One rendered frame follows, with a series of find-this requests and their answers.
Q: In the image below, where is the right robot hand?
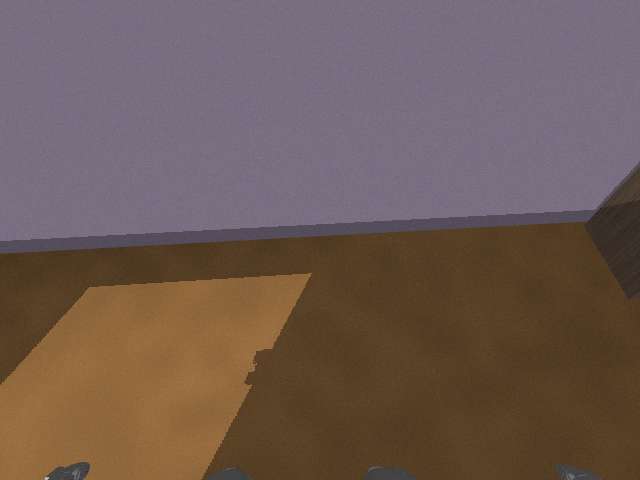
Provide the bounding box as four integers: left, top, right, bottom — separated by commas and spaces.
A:
556, 464, 601, 480

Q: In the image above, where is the left robot hand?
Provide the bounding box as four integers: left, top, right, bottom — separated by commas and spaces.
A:
45, 462, 90, 480

